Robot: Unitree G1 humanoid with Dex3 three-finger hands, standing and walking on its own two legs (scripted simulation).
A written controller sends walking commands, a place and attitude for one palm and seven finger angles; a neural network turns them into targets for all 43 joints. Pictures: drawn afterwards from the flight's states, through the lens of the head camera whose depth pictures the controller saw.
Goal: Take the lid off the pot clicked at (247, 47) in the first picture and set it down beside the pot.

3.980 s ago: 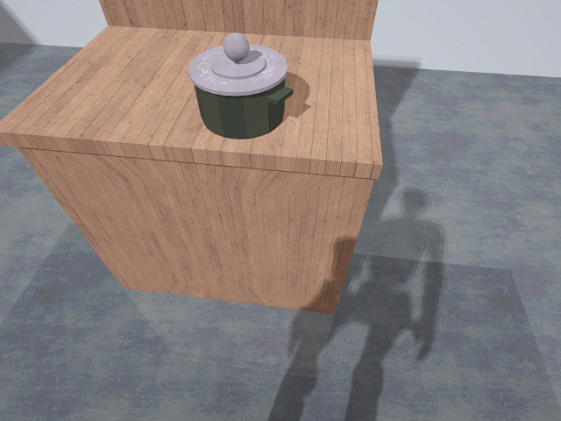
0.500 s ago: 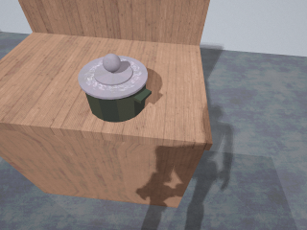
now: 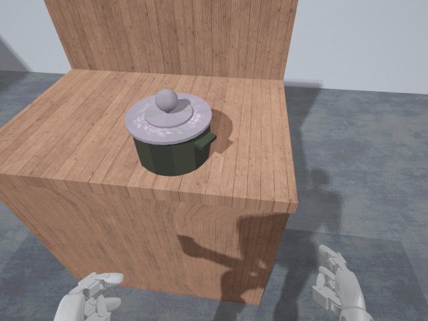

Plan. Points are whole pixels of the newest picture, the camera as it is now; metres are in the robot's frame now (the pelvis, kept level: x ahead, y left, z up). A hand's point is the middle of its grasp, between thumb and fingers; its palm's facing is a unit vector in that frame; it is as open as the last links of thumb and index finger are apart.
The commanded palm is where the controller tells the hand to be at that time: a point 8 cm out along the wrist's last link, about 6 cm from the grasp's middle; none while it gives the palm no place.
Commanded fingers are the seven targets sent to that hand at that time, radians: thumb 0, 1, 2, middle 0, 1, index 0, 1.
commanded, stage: lift the closed hand beside the body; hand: left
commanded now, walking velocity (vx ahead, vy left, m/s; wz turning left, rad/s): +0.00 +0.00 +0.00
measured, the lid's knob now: (166, 100) +0.53 +0.15 +0.17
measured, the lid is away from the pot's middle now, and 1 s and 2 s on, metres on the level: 0.00 0.00 0.00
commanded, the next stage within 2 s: raise the hand higher, near the body in 0.26 s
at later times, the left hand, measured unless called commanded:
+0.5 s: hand (64, 296) +0.14 +0.24 +0.07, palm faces +0.28 -0.86 -0.43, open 3.1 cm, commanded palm +0.09 +0.27 +0.11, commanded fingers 0.00 0.90 0.90 -1.30 -1.50 -1.30 -1.50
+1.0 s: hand (50, 260) +0.16 +0.25 +0.13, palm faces +0.35 -0.84 -0.41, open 3.1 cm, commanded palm +0.11 +0.28 +0.16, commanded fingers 0.00 0.90 0.90 -1.30 -1.50 -1.30 -1.50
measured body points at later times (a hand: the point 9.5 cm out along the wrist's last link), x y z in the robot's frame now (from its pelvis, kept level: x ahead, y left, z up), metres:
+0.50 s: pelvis +0.00 +0.00 +0.00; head -0.01 -0.01 +0.45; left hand +0.12 +0.29 +0.09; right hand +0.18 -0.21 -0.08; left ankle +0.03 +0.12 -0.74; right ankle -0.04 -0.12 -0.74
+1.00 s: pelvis +0.00 +0.01 +0.00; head -0.02 +0.00 +0.45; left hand +0.14 +0.29 +0.15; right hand +0.21 -0.19 -0.06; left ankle +0.03 +0.12 -0.74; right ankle -0.04 -0.12 -0.74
